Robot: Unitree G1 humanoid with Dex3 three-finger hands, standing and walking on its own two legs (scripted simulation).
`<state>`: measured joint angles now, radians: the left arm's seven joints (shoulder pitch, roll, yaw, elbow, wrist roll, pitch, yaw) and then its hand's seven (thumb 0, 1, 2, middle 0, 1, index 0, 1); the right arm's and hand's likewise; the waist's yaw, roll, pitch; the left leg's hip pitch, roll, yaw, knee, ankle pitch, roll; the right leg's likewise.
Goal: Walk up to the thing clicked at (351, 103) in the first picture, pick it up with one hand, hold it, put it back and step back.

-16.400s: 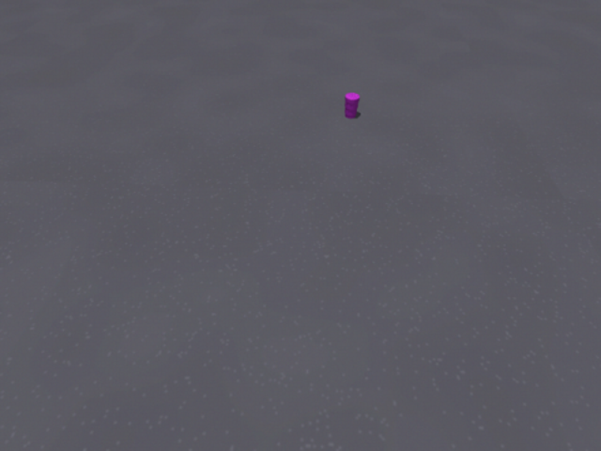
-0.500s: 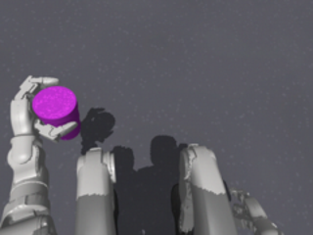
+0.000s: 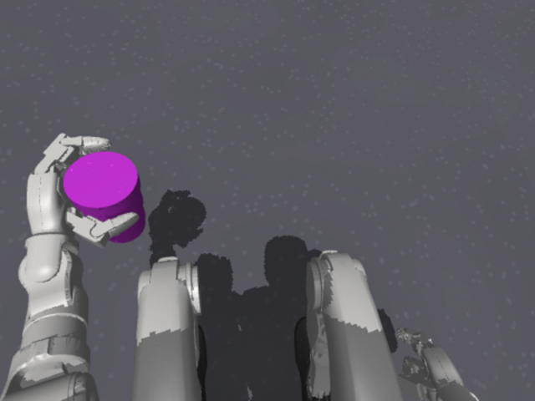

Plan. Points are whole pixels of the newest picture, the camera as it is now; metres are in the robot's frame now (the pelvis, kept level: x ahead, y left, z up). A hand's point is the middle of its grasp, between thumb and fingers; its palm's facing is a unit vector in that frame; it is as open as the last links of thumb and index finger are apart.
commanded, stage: lift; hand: left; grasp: from the side
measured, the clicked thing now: (114, 204) +0.40 +0.23 -0.06
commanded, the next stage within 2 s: hold in 1.88 s
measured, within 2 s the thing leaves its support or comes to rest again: neither
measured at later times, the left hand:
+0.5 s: hand (49, 156) +0.39 +0.22 +0.11, palm faces +0.14 -0.99 -0.05, open 11.9 cm
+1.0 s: hand out of the picture +0.39 +0.22 +0.28, palm faces +0.15 -0.99 -0.04, open 11.8 cm
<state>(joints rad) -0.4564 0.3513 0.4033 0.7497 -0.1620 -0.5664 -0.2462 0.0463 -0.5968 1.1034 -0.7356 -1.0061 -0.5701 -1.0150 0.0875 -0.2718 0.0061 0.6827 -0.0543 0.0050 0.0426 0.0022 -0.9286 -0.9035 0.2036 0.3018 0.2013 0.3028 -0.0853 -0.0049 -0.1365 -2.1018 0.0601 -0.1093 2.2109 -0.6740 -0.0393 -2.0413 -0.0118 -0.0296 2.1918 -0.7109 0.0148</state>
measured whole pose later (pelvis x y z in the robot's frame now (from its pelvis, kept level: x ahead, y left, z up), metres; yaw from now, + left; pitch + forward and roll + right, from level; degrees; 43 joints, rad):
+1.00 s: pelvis +0.05 +0.01 +0.25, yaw +4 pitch +21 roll -3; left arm -0.13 0.26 0.19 0.36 -0.19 -0.33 -0.10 0.03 -0.57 1.08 -0.72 -1.01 -0.57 -1.01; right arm 0.18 -0.23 0.00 0.64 0.02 -0.06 -0.04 0.00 -0.89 -0.90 0.20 0.30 0.20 0.30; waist -0.03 0.02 -0.15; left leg -1.17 0.06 -0.05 1.36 -0.56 -0.02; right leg -1.10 -0.03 -0.05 1.32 -0.58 0.02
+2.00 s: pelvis +0.08 +0.00 +0.33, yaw +4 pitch +9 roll -1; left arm -0.12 0.20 0.15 0.46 -0.18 -0.36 -0.11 0.03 -0.57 1.08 -0.71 -1.02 -0.56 -1.02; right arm 0.23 -0.22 0.00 0.67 0.01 -0.02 -0.05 0.01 -0.91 -0.90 0.20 0.30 0.20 0.30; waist -0.03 0.01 -0.05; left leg -0.65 0.06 -0.01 0.92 -0.43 -0.03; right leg -0.61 -0.03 -0.04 0.90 -0.45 0.01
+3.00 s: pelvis +0.07 +0.00 +0.35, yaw +4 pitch +5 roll -1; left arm -0.11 0.20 0.15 0.48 -0.17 -0.37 -0.11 0.02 -0.55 1.06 -0.71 -1.01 -0.57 -1.00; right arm 0.23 -0.22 0.00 0.68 0.01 -0.01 -0.05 0.01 -0.92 -0.90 0.20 0.30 0.20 0.30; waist -0.03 0.01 -0.01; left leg -0.52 0.06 0.00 0.81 -0.37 -0.03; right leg -0.48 -0.03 -0.04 0.80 -0.40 0.02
